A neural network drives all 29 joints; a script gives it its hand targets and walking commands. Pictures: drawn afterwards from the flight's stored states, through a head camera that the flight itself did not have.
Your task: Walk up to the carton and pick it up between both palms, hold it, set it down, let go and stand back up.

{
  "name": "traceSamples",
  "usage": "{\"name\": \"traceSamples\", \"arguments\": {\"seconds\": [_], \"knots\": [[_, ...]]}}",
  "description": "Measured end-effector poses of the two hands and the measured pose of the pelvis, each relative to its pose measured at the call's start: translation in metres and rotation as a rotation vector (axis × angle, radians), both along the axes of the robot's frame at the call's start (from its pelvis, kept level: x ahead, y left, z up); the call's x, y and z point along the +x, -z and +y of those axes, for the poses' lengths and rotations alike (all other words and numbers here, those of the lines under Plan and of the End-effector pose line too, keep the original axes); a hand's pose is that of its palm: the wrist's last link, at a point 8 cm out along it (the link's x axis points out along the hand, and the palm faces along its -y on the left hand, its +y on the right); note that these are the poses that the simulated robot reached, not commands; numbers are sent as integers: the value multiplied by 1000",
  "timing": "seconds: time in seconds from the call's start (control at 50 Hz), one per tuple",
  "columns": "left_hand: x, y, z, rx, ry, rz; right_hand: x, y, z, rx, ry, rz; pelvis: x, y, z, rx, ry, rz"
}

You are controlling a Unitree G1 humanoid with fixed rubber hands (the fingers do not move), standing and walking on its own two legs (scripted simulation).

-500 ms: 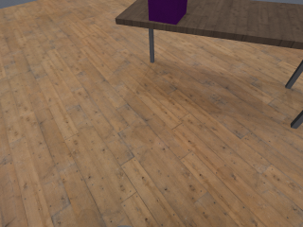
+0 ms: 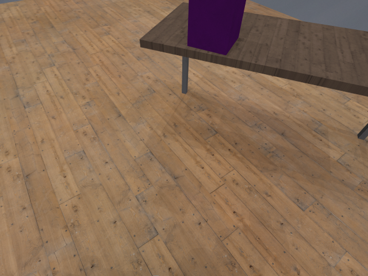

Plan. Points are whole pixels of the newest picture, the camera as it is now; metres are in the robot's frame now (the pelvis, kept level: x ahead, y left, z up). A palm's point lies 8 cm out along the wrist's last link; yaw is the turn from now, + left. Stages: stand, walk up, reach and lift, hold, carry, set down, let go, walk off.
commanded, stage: walk up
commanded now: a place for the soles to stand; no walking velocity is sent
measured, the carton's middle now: (216, 15) +1.18 -0.09 +0.08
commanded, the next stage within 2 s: none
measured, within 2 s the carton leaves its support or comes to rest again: neither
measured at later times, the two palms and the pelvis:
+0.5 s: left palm (142, 212) +0.30 +0.14 -0.11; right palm out of the picture +0.14 -0.33 -0.14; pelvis +0.21 -0.09 +0.00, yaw -2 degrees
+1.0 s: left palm (143, 205) +0.33 +0.14 -0.12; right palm (284, 154) +0.52 -0.30 -0.11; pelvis +0.41 -0.08 +0.01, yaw +0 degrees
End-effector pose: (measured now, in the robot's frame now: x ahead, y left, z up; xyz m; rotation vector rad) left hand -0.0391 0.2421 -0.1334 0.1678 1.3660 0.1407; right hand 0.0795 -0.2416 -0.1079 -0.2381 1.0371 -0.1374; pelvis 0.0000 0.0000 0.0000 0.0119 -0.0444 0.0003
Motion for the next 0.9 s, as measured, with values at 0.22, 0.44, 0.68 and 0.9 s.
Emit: {"name": "traceSamples", "arguments": {"seconds": [0.22,0.44,0.68,0.9], "knots": [[209,-33,-12,-12,169,-285,-45,-24,-26,-21,134,242,83,-26,-19,-8,19,-18],[331,-22,-98,5,198,-304,20,21,-68,84,158,379,187,-1,-78,24,35,7],[316,-61,-96,136,18,-138,236,4,-123,68,-13,145,279,-28,-112,56,29,3],[331,-38,-113,49,-34,7,378,6,-78,119,-87,37,363,-18,-99,0,14,-13]]}}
